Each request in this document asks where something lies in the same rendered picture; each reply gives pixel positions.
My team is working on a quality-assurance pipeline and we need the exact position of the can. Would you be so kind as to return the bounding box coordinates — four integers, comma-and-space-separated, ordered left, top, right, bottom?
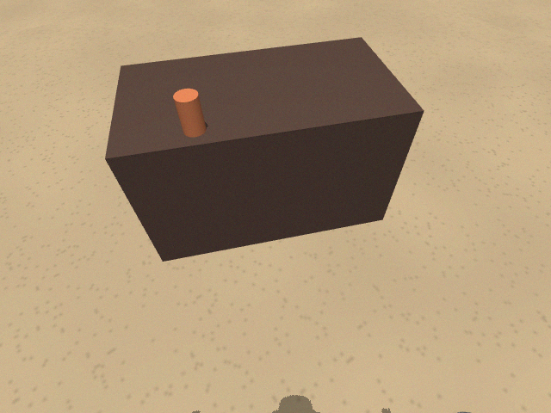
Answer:
173, 89, 206, 138

